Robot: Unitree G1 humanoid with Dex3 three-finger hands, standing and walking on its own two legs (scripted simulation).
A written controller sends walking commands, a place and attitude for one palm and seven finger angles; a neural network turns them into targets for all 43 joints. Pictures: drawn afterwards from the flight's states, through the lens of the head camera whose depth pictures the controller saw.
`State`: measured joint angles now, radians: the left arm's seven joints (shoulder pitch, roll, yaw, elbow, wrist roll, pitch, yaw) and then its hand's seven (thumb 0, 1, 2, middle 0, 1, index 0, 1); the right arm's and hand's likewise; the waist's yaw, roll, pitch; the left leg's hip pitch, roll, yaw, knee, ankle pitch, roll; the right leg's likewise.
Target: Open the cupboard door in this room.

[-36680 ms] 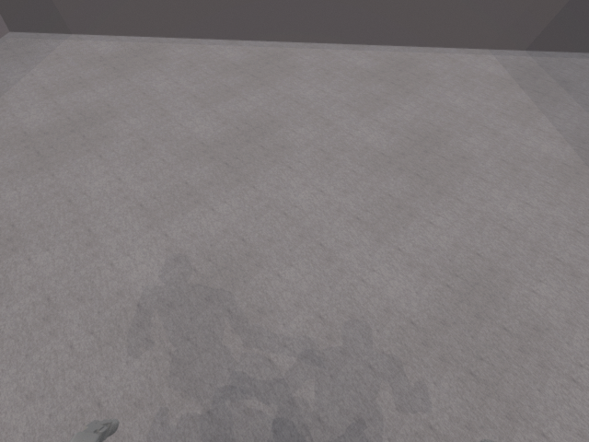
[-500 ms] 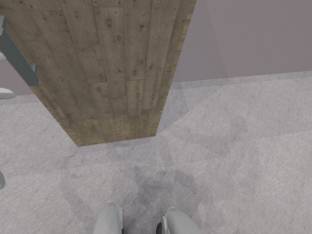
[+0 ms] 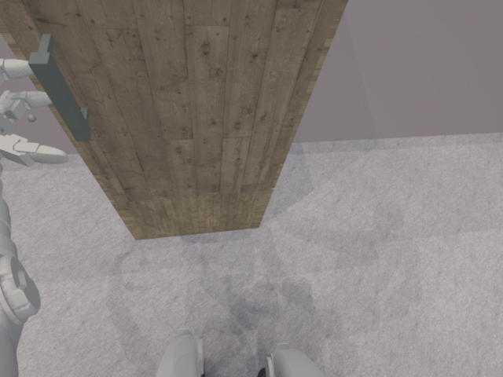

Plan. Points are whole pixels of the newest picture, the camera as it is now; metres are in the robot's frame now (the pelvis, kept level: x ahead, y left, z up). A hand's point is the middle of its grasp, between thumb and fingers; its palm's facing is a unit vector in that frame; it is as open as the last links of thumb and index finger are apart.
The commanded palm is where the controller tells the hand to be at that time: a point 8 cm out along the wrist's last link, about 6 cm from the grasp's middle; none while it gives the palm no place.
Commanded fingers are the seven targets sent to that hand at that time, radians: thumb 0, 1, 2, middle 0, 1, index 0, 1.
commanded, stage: slide the fingers in behind the handle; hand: left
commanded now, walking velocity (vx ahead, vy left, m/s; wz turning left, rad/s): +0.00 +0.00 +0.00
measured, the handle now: (66, 92) +0.51 +0.27 +0.09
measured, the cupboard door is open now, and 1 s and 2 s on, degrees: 0 0 0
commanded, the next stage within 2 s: close the thumb around the handle in 1.16 s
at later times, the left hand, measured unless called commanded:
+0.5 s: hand (69, 118) +0.46 +0.26 +0.10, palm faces +0.11 -0.99 +0.00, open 13.9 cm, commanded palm +0.44 +0.30 +0.09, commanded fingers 0.00 -0.50 0.30 -0.30 -1.20 -0.30 -1.20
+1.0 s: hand (81, 117) +0.46 +0.24 +0.10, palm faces +0.13 -0.99 +0.00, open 14.1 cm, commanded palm +0.44 +0.28 +0.09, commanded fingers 0.00 -0.50 0.30 -0.30 -1.20 -0.30 -1.20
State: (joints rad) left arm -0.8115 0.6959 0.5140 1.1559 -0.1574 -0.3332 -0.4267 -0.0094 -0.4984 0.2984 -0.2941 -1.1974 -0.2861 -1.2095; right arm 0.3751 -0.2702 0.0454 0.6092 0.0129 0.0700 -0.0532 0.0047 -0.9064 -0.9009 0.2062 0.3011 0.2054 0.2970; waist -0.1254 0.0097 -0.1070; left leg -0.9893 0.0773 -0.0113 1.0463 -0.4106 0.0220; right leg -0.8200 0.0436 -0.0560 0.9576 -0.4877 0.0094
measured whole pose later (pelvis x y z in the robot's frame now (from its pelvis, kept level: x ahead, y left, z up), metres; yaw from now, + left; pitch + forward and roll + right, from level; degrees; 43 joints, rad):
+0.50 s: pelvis +0.00 -0.01 +0.00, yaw +1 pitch +18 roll -4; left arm -0.79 0.59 0.45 1.14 -0.15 -0.36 -0.34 -0.01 -0.50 0.30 -0.30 -1.20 -0.30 -1.21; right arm 0.38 -0.27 0.04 0.62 0.01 0.08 -0.04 0.01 -0.91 -0.90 0.21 0.30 0.20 0.30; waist -0.12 0.02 -0.11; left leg -0.93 0.08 -0.01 1.01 -0.40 0.01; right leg -0.78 0.04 -0.05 0.96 -0.49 0.00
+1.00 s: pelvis +0.00 -0.02 +0.00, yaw +1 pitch +18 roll -3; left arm -0.78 0.56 0.44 1.12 -0.16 -0.37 -0.30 -0.01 -0.50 0.30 -0.29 -1.20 -0.28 -1.20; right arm 0.37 -0.27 0.02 0.64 0.02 0.07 -0.04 0.01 -0.91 -0.90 0.20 0.30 0.20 0.30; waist -0.12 0.02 -0.11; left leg -0.94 0.08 -0.01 1.01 -0.40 -0.01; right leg -0.79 0.05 -0.06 0.97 -0.50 -0.02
